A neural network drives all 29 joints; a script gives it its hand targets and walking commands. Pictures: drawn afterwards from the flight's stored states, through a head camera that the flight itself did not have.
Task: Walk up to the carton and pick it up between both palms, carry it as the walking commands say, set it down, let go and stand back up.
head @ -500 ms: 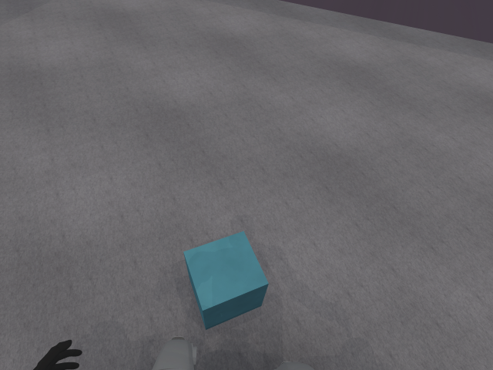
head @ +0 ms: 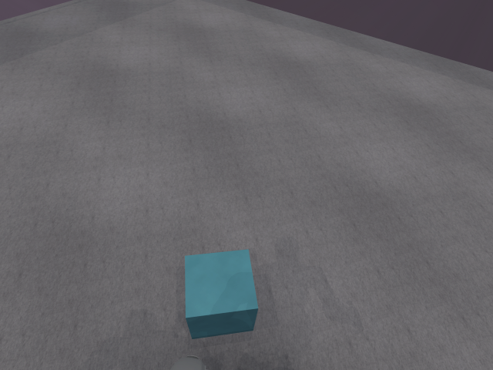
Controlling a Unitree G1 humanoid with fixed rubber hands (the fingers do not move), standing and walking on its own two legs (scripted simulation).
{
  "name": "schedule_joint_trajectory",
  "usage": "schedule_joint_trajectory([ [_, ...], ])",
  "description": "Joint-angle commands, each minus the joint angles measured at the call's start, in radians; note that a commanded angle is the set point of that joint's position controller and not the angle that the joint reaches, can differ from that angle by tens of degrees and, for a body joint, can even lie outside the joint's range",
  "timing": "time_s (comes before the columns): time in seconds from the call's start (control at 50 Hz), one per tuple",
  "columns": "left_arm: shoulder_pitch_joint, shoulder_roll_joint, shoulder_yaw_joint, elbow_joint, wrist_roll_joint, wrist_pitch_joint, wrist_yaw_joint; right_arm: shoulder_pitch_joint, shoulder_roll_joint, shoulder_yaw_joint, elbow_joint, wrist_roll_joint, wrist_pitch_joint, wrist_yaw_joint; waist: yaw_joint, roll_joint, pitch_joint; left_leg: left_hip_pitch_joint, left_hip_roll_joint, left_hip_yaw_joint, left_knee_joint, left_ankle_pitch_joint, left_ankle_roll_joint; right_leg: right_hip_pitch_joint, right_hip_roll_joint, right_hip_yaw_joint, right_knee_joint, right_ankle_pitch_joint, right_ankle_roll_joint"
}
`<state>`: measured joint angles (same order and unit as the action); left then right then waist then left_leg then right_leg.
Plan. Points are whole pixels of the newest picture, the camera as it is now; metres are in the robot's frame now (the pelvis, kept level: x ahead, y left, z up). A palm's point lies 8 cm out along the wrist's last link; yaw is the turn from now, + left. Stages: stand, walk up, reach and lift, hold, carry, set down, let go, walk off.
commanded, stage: walk up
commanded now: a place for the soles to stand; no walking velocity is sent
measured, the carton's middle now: (220, 294) +0.48 +0.07 -0.61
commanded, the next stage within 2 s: stand in 1.48 s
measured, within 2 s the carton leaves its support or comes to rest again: neither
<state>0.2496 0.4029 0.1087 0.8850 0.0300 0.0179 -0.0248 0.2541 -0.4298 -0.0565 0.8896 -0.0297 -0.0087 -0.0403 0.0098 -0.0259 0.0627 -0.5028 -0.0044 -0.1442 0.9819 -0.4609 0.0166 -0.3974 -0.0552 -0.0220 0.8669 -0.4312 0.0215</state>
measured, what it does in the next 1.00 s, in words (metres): steps on the spot: left foot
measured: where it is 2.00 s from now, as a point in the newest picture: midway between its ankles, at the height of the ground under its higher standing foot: outside the picture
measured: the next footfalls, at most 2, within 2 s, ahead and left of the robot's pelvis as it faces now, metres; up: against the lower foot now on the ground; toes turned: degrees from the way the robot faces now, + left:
left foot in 0.30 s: +0.06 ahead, +0.15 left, +0.00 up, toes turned +6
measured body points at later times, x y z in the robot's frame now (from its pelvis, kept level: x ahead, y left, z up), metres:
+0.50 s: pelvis +0.01 -0.02 +0.01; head +0.04 -0.02 +0.46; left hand +0.02 +0.32 -0.10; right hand +0.18 -0.30 -0.11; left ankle +0.02 +0.14 -0.69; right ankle +0.04 -0.15 -0.70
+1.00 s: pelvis +0.02 +0.01 +0.04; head +0.02 +0.02 +0.49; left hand +0.06 +0.33 -0.09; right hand +0.17 -0.28 -0.08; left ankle +0.02 +0.14 -0.70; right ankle +0.04 -0.15 -0.70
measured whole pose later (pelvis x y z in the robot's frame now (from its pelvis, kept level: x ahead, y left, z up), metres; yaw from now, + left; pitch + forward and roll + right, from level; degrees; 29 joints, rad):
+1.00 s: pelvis +0.02 +0.01 +0.04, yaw +9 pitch -2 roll -1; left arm 0.08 0.39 0.01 1.10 0.00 -0.04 0.01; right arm 0.05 -0.36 -0.01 1.13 -0.01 0.00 0.02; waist 0.00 -0.02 0.05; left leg -0.24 0.02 -0.03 0.51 -0.23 -0.01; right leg -0.17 -0.07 -0.05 0.46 -0.25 0.05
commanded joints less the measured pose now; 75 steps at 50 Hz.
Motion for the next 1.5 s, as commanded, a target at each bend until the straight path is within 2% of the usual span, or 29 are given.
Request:
schedule_joint_trajectory([
  [0.0,-0.068,0.301,0.056,-0.089,-0.004,-0.061,0.043,0.031,-0.209,-0.067,-0.038,0.022,-0.016,-0.002,-0.027,-0.113,0.051,-0.129,-0.002,-0.022,0.186,-0.03,-0.001,0.052,-0.278,0.418,-0.447,0.042,-0.211],
  [0.02,-0.033,0.317,0.059,-0.082,0.005,-0.063,0.043,0.025,-0.208,-0.059,-0.045,0.019,-0.019,0.007,-0.001,-0.2,0.002,-0.132,0.008,0.024,0.121,-0.047,-0.003,0.124,-0.271,0.377,-0.409,0.113,-0.226],
  [0.08,-0.005,0.296,0.055,-0.065,-0.004,-0.076,0.048,-0.019,-0.202,-0.064,-0.041,-0.001,-0.003,0.024,0.022,-0.126,0.029,-0.119,-0.011,0.02,0.108,-0.031,0.003,0.15,-0.263,0.319,-0.406,0.213,-0.206],
  [0.12,0.03,0.291,0.051,-0.059,-0.009,-0.085,0.052,-0.052,-0.179,-0.049,-0.069,0.011,-0.004,0.029,0.034,-0.2,0.005,-0.134,0.016,0.036,-0.017,-0.041,0.006,0.26,-0.267,0.257,-0.336,0.524,-0.205],
  [0.16,0.059,0.299,0.053,-0.056,-0.011,-0.086,0.058,-0.079,-0.154,-0.041,-0.052,0.009,-0.001,0.031,0.048,-0.172,-0.042,-0.079,0.003,0.084,-0.063,-0.054,0.019,0.271,-0.281,0.275,-0.29,0.675,-0.211],
  [0.18,0.052,0.29,0.048,-0.068,-0.013,-0.084,0.06,-0.075,-0.166,-0.045,-0.06,0.002,-0.002,0.039,0.045,-0.225,-0.085,-0.07,0.009,0.114,-0.086,-0.049,0.028,0.309,-0.281,0.245,-0.283,0.668,-0.202],
  [0.24,0.006,0.291,0.035,-0.083,-0.017,-0.074,0.058,-0.06,-0.146,-0.051,-0.042,0.011,-0.011,0.042,-0.004,-0.211,-0.085,0.125,-0.018,0.196,-0.315,0.125,0.037,0.188,-0.248,0.114,-0.219,0.692,-0.164],
  [0.26,0.001,0.274,0.027,-0.082,-0.022,-0.068,0.056,-0.029,-0.171,-0.054,-0.022,0.011,-0.017,0.041,-0.016,-0.168,-0.113,0.247,-0.021,0.189,-0.383,0.249,0.045,0.126,-0.215,0.064,-0.157,0.657,-0.12],
  [0.28,0.013,0.254,0.015,-0.091,-0.026,-0.065,0.057,0.02,-0.231,-0.073,-0.011,0.005,-0.021,0.038,-0.035,-0.081,-0.165,0.392,0.047,0.067,-0.412,0.357,0.081,0.034,-0.186,0.019,-0.038,0.573,-0.077],
  [0.3,0.025,0.19,-0.004,-0.105,-0.035,-0.062,0.057,0.032,-0.29,-0.084,-0.012,-0.008,-0.029,0.037,-0.051,0.138,-0.249,0.518,0.214,-0.218,-0.426,0.47,0.157,-0.117,-0.103,-0.035,0.115,0.266,-0.019],
  [0.32,-0.047,0.199,-0.012,-0.094,-0.039,-0.059,0.067,-0.025,-0.285,-0.067,-0.027,0.023,-0.029,0.034,-0.046,0.131,-0.203,0.4,0.306,-0.339,-0.439,0.539,0.308,-0.099,-0.011,-0.009,0.081,-0.141,-0.01],
  [0.34,-0.077,0.188,-0.018,-0.079,-0.042,-0.06,0.063,-0.058,-0.256,-0.061,-0.019,0.016,-0.029,0.037,-0.038,0.111,-0.155,0.296,0.307,-0.314,-0.456,0.479,0.312,-0.05,-0.019,0.05,0.081,-0.226,-0.032],
  [0.4,0.086,0.209,-0.007,0.006,-0.032,-0.077,0.063,-0.239,-0.215,-0.039,-0.06,0.023,-0.006,0.031,0.053,0.081,-0.107,0.117,0.167,-0.057,-0.375,0.307,0.158,0.124,-0.023,-0.008,-0.241,0.097,-0.048],
  [0.42,0.087,0.243,-0.006,0.015,-0.013,-0.094,0.068,-0.238,-0.174,-0.023,-0.041,0.03,0.003,0.037,0.056,-0.01,-0.078,0.047,0.09,0.001,-0.238,0.306,0.062,0.133,-0.14,0.224,-0.404,0.091,-0.084],
  [0.44,0.019,0.31,0.003,0.003,-0.001,-0.096,0.065,-0.187,-0.162,-0.023,-0.012,0.024,0.007,0.037,0.012,-0.079,-0.047,0.0,0.002,0.078,-0.17,0.129,0.026,0.119,-0.265,0.436,-0.506,-0.03,-0.154],
  [0.46,-0.019,0.352,0.009,0.001,0.0,-0.096,0.063,-0.18,-0.19,-0.037,0.02,0.022,0.012,0.035,-0.003,-0.049,-0.027,0.04,0.015,0.085,-0.154,-0.028,0.025,0.055,-0.321,0.468,-0.491,0.03,-0.226],
  [0.48,-0.049,0.331,0.005,0.01,-0.002,-0.101,0.06,-0.162,-0.189,-0.038,0.035,0.015,0.011,0.04,-0.031,-0.023,-0.015,0.058,0.032,0.077,-0.167,-0.049,0.03,0.055,-0.303,0.426,-0.464,0.091,-0.223],
  [0.5,-0.084,0.316,0.0,-0.009,-0.001,-0.098,0.062,-0.14,-0.174,-0.037,0.041,0.017,0.001,0.048,-0.051,-0.085,-0.017,0.136,0.038,0.09,-0.267,0.039,0.035,0.038,-0.249,0.307,-0.419,0.147,-0.191],
  [0.52,-0.111,0.29,-0.018,0.008,-0.008,-0.1,0.065,-0.129,-0.153,-0.04,0.064,0.01,-0.008,0.05,-0.062,-0.035,-0.046,0.212,0.063,0.059,-0.356,0.256,0.041,0.038,-0.203,0.216,-0.34,0.306,-0.154],
  [0.56,-0.115,0.236,-0.034,0.019,-0.018,-0.092,0.056,-0.165,-0.197,-0.038,0.052,0.018,-0.019,0.052,-0.024,-0.059,-0.105,0.259,0.126,-0.082,-0.428,0.303,0.097,0.062,-0.063,0.061,-0.301,0.254,-0.053],
  [0.6,-0.099,0.215,-0.041,0.059,-0.019,-0.092,0.059,-0.214,-0.183,-0.023,0.08,0.012,-0.016,0.055,0.008,-0.003,-0.108,0.195,0.122,-0.053,-0.434,0.306,0.087,0.139,-0.061,0.062,-0.341,0.149,-0.047],
  [0.66,-0.159,0.206,-0.043,0.076,-0.029,-0.084,0.052,-0.222,-0.193,-0.018,0.12,0.006,-0.013,0.052,-0.014,0.048,-0.045,0.19,0.103,-0.019,-0.51,0.274,0.065,0.133,-0.078,0.061,-0.357,0.189,-0.063],
  [0.72,-0.109,0.203,-0.048,0.117,-0.032,-0.085,0.051,-0.258,-0.166,0.003,0.125,0.018,-0.019,0.05,0.023,0.072,-0.129,0.243,0.132,-0.035,-0.503,0.383,0.069,0.217,-0.073,0.043,-0.385,0.275,-0.052],
  [0.78,-0.17,0.194,-0.06,0.134,-0.038,-0.084,0.051,-0.242,-0.174,0.003,0.168,0.019,-0.012,0.046,0.0,0.119,-0.117,0.253,0.12,-0.013,-0.544,0.386,0.051,0.208,-0.078,0.042,-0.41,0.26,-0.053],
  [1.08,-0.227,0.189,-0.066,0.179,-0.021,-0.069,0.048,-0.277,-0.14,0.007,0.19,0.01,0.007,0.053,-0.011,0.004,-0.084,0.308,0.114,0.028,-0.629,0.329,0.024,0.227,-0.09,0.035,-0.53,0.253,-0.043],
  [1.1,-0.231,0.184,-0.059,0.177,-0.022,-0.069,0.046,-0.263,-0.165,0.007,0.199,0.016,0.007,0.053,-0.009,0.056,-0.07,0.291,0.112,0.013,-0.64,0.313,0.028,0.235,-0.082,0.029,-0.535,0.219,-0.035],
  [1.16,-0.223,0.196,-0.057,0.186,-0.022,-0.067,0.044,-0.27,-0.154,0.005,0.189,0.011,0.009,0.059,-0.009,0.005,-0.068,0.28,0.105,0.009,-0.664,0.213,0.02,0.231,-0.085,0.022,-0.55,0.188,-0.042],
  [1.18,-0.219,0.189,-0.057,0.179,-0.017,-0.069,0.043,-0.268,-0.15,0.003,0.191,0.012,0.009,0.058,-0.006,0.054,-0.093,0.311,0.112,0.002,-0.671,0.215,0.025,0.251,-0.085,0.025,-0.546,0.185,-0.042],
  [1.48,-0.2,0.168,-0.053,0.198,-0.024,-0.045,0.026,-0.246,-0.138,0.024,0.234,0.025,-0.021,0.038,-0.002,0.024,-0.142,0.335,0.126,0.038,-0.637,0.46,-0.003,0.312,-0.1,0.024,-0.568,0.307,-0.036],
])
